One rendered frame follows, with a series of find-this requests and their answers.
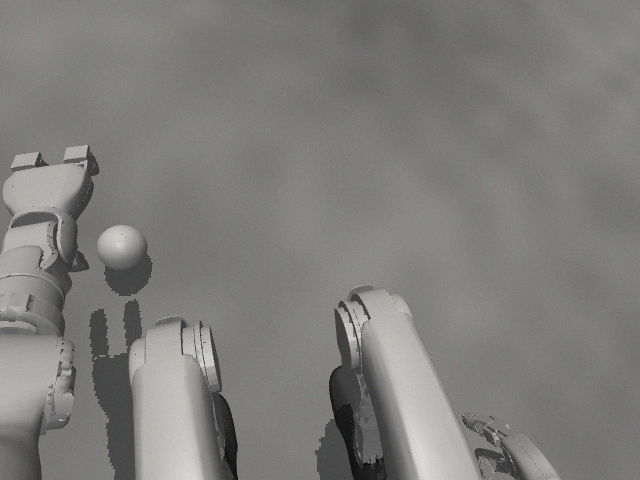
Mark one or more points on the left robot foot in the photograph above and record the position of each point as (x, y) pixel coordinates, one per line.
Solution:
(230, 439)

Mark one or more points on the left robot arm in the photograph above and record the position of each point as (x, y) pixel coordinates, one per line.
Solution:
(36, 374)

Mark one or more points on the right robot foot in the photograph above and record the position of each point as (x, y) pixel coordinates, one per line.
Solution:
(343, 414)

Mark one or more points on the ball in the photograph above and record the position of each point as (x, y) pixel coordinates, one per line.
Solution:
(121, 247)

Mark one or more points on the right robot hand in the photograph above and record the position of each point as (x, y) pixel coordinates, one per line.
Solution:
(521, 458)

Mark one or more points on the left robot hand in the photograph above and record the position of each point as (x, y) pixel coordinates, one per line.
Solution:
(67, 187)

